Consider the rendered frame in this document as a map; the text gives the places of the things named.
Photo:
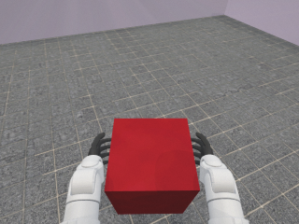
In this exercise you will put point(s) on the robot right forearm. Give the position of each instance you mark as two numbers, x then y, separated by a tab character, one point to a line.
222	198

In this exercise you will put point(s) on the carton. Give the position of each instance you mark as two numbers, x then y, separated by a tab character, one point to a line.
151	167

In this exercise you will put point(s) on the robot right hand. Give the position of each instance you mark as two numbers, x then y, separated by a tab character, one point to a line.
204	147

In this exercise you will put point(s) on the robot left forearm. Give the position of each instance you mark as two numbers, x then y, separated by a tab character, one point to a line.
84	192

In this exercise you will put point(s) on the robot left hand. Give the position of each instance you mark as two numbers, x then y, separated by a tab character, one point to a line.
96	148

